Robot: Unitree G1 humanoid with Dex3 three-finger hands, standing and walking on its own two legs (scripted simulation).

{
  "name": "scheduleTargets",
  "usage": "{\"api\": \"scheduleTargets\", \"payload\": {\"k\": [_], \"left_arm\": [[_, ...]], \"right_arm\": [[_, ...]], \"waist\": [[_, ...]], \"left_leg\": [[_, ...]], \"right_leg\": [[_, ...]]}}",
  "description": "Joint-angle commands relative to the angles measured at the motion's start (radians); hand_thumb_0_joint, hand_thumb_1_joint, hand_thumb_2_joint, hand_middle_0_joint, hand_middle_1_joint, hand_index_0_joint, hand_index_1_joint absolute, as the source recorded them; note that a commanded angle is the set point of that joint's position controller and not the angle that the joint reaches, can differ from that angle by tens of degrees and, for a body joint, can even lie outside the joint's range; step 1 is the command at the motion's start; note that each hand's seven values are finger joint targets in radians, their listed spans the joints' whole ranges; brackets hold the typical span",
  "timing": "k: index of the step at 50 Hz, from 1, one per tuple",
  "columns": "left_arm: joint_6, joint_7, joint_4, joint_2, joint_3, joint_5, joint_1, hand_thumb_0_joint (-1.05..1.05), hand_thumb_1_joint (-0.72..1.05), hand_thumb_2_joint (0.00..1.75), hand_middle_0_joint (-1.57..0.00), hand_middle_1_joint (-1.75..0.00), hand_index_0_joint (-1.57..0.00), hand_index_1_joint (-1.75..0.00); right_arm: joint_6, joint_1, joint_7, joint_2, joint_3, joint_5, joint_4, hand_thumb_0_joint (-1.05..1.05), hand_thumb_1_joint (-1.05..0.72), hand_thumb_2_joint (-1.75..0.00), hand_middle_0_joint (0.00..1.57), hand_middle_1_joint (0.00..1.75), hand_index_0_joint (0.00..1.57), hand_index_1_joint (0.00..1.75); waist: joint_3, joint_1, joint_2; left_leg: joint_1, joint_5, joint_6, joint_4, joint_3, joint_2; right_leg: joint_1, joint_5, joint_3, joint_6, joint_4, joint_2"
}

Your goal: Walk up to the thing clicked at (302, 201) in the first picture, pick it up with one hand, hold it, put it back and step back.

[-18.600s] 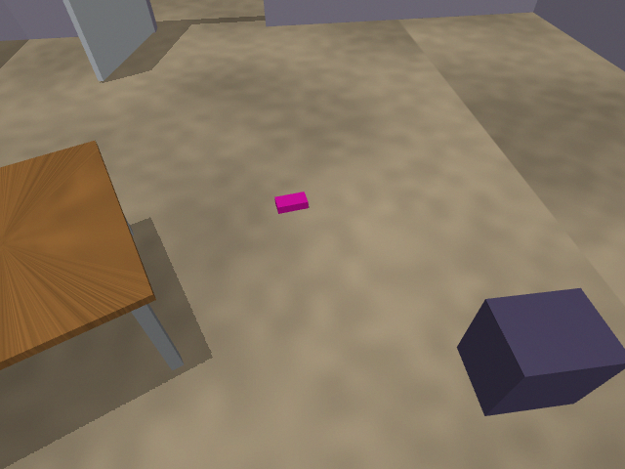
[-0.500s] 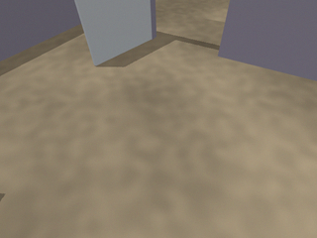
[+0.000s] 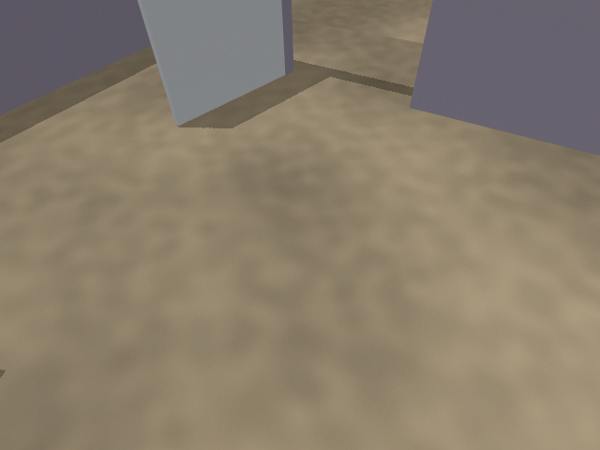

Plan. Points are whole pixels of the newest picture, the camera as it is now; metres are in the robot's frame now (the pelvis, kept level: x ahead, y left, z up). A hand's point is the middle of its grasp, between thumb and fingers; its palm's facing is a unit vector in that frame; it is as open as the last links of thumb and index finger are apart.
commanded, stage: stand
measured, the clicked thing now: out of the picture +0.20 +0.50 -0.76
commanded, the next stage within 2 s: walk up in 0.08 s
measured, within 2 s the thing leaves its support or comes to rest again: neither
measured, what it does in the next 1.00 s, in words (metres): walks ahead, turning left: left foot, then right foot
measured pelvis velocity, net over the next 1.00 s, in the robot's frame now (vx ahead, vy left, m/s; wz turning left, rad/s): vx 0.25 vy -0.01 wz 0.29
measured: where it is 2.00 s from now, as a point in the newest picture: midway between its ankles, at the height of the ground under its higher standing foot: outside the picture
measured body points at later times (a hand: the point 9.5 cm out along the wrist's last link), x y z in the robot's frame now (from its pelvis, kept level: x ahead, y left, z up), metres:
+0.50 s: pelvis +0.06 +0.07 -0.03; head +0.06 +0.11 +0.42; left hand +0.08 +0.40 -0.17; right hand +0.11 -0.27 -0.11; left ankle +0.08 +0.18 -0.75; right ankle +0.05 -0.07 -0.69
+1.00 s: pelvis +0.25 -0.01 -0.04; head +0.29 +0.00 +0.41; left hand +0.29 +0.33 -0.13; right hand +0.38 -0.32 -0.14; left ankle +0.12 +0.14 -0.68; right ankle +0.33 -0.09 -0.75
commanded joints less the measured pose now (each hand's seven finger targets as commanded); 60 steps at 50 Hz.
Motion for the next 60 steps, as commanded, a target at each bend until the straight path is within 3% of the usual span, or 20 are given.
{"api": "scheduleTargets", "payload": {"k": [1,3,4,6,7,9,14,18,19,20,21,22,26,39,42,45,46,48,53,60], "left_arm": [[-0.020,0.013,-0.059,0.222,0.044,-0.002,-0.041,0.00,0.90,0.90,-0.20,-0.30,-0.20,-0.30],[-0.019,0.014,-0.058,0.226,0.045,-0.002,-0.046,0.00,0.90,0.90,-0.20,-0.30,-0.20,-0.30],[-0.021,-0.011,-0.100,0.280,0.105,0.011,0.033,0.00,0.90,0.90,-0.20,-0.30,-0.20,-0.30],[-0.018,-0.022,-0.122,0.313,0.148,0.034,0.055,0.00,0.90,0.90,-0.20,-0.30,-0.20,-0.30],[-0.020,-0.022,-0.139,0.349,0.168,0.036,0.071,0.00,0.90,0.90,-0.20,-0.30,-0.20,-0.30],[-0.024,-0.027,-0.197,0.327,0.172,0.037,0.048,0.00,0.90,0.90,-0.20,-0.30,-0.20,-0.30],[-0.027,-0.048,-0.288,0.319,0.173,0.044,-0.031,0.00,0.90,0.90,-0.20,-0.30,-0.20,-0.30],[0.004,-0.065,-0.348,0.252,0.160,0.042,-0.097,0.00,0.90,0.90,-0.20,-0.30,-0.20,-0.30],[0.017,-0.069,-0.356,0.188,0.140,0.045,-0.056,0.00,0.90,0.90,-0.20,-0.30,-0.20,-0.30],[0.025,-0.071,-0.369,0.115,0.118,0.043,-0.006,0.00,0.90,0.90,-0.20,-0.30,-0.20,-0.30],[0.037,-0.074,-0.365,0.175,0.128,0.035,0.030,0.00,0.90,0.90,-0.20,-0.30,-0.20,-0.30],[0.039,-0.074,-0.347,0.272,0.154,0.030,0.063,0.00,0.90,0.90,-0.20,-0.30,-0.20,-0.30],[0.043,-0.074,-0.272,0.301,0.171,0.020,0.144,0.00,0.90,0.90,-0.20,-0.30,-0.20,-0.30],[0.050,-0.088,-0.434,0.215,0.157,0.020,-0.045,0.00,0.90,0.90,-0.20,-0.30,-0.20,-0.30],[0.043,-0.090,-0.441,0.228,0.169,0.017,-0.009,0.00,0.90,0.90,-0.20,-0.30,-0.20,-0.30],[0.028,-0.072,-0.381,0.293,0.209,0.027,0.241,0.00,0.90,0.90,-0.20,-0.30,-0.20,-0.30],[0.018,-0.062,-0.380,0.372,0.228,0.043,0.288,0.00,0.90,0.90,-0.20,-0.30,-0.20,-0.30],[0.020,-0.053,-0.433,0.397,0.219,0.014,0.168,0.00,0.90,0.90,-0.20,-0.30,-0.20,-0.30],[-0.007,-0.027,-0.423,0.252,0.157,0.006,0.145,0.00,0.90,0.90,-0.20,-0.30,-0.20,-0.30],[-0.025,0.015,-0.413,0.258,0.127,0.000,0.159,0.00,0.90,0.90,-0.20,-0.30,-0.20,-0.30]], "right_arm": [[-0.024,-0.035,-0.016,-0.214,-0.040,0.002,-0.054,0.00,-0.90,-0.90,0.20,0.30,0.20,0.30],[-0.023,-0.033,-0.016,-0.208,-0.037,0.000,-0.056,0.00,-0.90,-0.90,0.20,0.30,0.20,0.30],[-0.035,0.016,0.001,-0.259,-0.083,-0.021,-0.109,0.00,-0.90,-0.90,0.20,0.30,0.20,0.30],[-0.021,-0.015,0.010,-0.222,-0.077,-0.022,-0.141,0.00,-0.90,-0.90,0.20,0.30,0.20,0.30],[-0.015,-0.043,0.014,-0.212,-0.082,-0.026,-0.175,0.00,-0.90,-0.90,0.20,0.30,0.20,0.30],[-0.025,-0.008,0.021,-0.231,-0.101,-0.030,-0.198,0.00,-0.90,-0.90,0.20,0.30,0.20,0.30],[-0.040,0.144,0.049,-0.227,-0.132,-0.020,-0.215,0.00,-0.90,-0.90,0.20,0.30,0.20,0.30],[-0.050,0.453,0.029,-0.224,-0.168,-0.027,-0.133,0.00,-0.90,-0.90,0.20,0.30,0.20,0.30],[-0.055,0.529,0.012,-0.283,-0.189,-0.037,-0.127,0.00,-0.90,-0.90,0.20,0.30,0.20,0.30],[-0.061,0.525,-0.005,-0.358,-0.191,-0.054,-0.161,0.00,-0.90,-0.90,0.20,0.30,0.20,0.30],[-0.071,0.347,-0.012,-0.359,-0.175,-0.046,-0.242,0.00,-0.90,-0.90,0.20,0.30,0.20,0.30],[-0.079,0.254,-0.013,-0.432,-0.187,-0.020,-0.281,0.00,-0.90,-0.90,0.20,0.30,0.20,0.30],[-0.112,0.235,-0.025,-0.352,-0.156,-0.008,-0.302,0.00,-0.90,-0.90,0.20,0.30,0.20,0.30],[-0.126,0.414,-0.070,-0.353,-0.153,-0.004,-0.337,0.00,-0.90,-0.90,0.20,0.30,0.20,0.30],[-0.117,0.357,-0.083,-0.364,-0.153,-0.009,-0.375,0.00,-0.90,-0.90,0.20,0.30,0.20,0.30],[-0.105,0.318,-0.089,-0.298,-0.123,-0.001,-0.404,0.00,-0.90,-0.90,0.20,0.30,0.20,0.30],[-0.104,0.377,-0.090,-0.222,-0.098,0.010,-0.413,0.00,-0.90,-0.90,0.20,0.30,0.20,0.30],[-0.092,0.376,-0.109,-0.284,-0.111,0.013,-0.383,0.00,-0.90,-0.90,0.20,0.30,0.20,0.30],[-0.081,0.327,-0.062,-0.240,-0.101,0.014,-0.342,0.00,-0.90,-0.90,0.20,0.30,0.20,0.30],[-0.043,0.191,-0.044,-0.217,-0.088,0.014,-0.370,0.00,-0.90,-0.90,0.20,0.30,0.20,0.30]], "waist": [[-0.065,-0.001,-0.007],[-0.059,0.000,-0.010],[-0.119,0.015,-0.053],[0.041,0.083,-0.145],[0.062,0.102,-0.257],[0.105,0.091,-0.157],[0.024,0.006,-0.146],[-0.039,-0.120,0.040],[-0.035,-0.156,0.222],[0.014,-0.132,0.418],[0.073,-0.041,0.242],[0.108,-0.018,0.146],[0.105,0.025,0.076],[0.040,-0.038,0.100],[-0.003,-0.006,0.122],[-0.131,0.140,-0.080],[-0.173,0.140,-0.334],[-0.128,0.084,-0.320],[0.022,0.025,-0.105],[-0.034,0.041,-0.079]], "left_leg": [[-0.042,0.146,0.043,-0.043,-0.075,0.105],[-0.047,0.144,0.042,-0.050,-0.075,0.106],[-0.065,-0.296,0.101,0.065,-0.024,0.038],[-0.492,-0.335,0.082,0.227,0.005,-0.017],[-0.564,-0.299,0.070,0.488,0.042,-0.015],[-0.574,-0.261,0.053,0.579,-0.019,0.071],[-0.345,-0.214,0.044,0.445,-0.010,0.101],[0.114,0.013,0.023,0.263,0.102,-0.011],[0.209,-0.164,0.062,0.189,-0.027,0.035],[0.101,-0.587,0.123,-0.014,-0.452,0.235],[-0.116,-0.760,0.182,-0.186,-0.737,0.341],[-0.210,-0.813,0.253,-0.230,-0.769,0.381],[-0.207,-0.422,0.196,-0.101,-0.411,0.224],[-0.023,0.570,0.212,0.162,-0.194,0.212],[-0.103,0.583,0.199,0.241,-0.174,0.211],[-0.256,0.443,0.124,0.696,-0.068,0.085],[-0.500,-0.118,0.078,0.918,-0.044,-0.037],[-0.613,-0.382,0.077,1.074,-0.028,-0.040],[-0.487,-0.175,0.066,0.876,-0.061,0.002],[-0.452,-0.098,0.046,0.605,-0.067,-0.015]], "right_leg": [[0.062,0.174,0.122,0.000,-0.042,-0.143],[0.065,0.160,0.120,0.000,-0.041,-0.143],[0.092,-0.362,0.135,-0.041,-0.017,-0.088],[0.207,-0.653,0.232,-0.094,-0.086,-0.200],[0.158,-0.726,0.384,-0.166,-0.234,-0.361],[0.080,-0.562,0.399,-0.241,-0.225,-0.436],[-0.035,-0.468,0.170,-0.181,-0.174,-0.341],[-0.362,-0.579,-0.056,-0.090,0.234,-0.177],[-0.519,-0.583,-0.098,-0.070,0.515,-0.104],[-0.659,-0.536,-0.072,-0.042,0.781,-0.011],[-0.607,-0.408,0.051,-0.024,0.870,-0.034],[-0.523,-0.381,0.121,-0.028,0.850,-0.093],[-0.457,-0.171,0.130,0.003,0.801,-0.141],[-0.452,-0.110,0.078,0.007,0.511,-0.124],[-0.287,-0.156,0.043,-0.011,0.426,-0.104],[0.093,-0.040,0.027,-0.061,0.185,-0.065],[0.248,0.025,0.308,-0.097,0.147,-0.286],[0.155,-0.050,0.618,-0.256,-0.009,-0.436],[-0.073,0.370,0.164,-0.163,0.095,-0.245],[0.033,0.634,0.154,-0.128,0.138,-0.323]]}}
